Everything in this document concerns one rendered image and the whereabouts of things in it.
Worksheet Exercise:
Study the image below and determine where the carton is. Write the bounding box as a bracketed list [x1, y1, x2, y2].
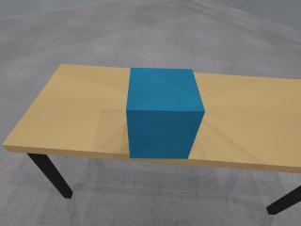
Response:
[126, 68, 205, 159]

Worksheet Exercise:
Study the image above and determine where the table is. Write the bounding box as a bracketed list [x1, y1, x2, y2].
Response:
[2, 64, 301, 215]

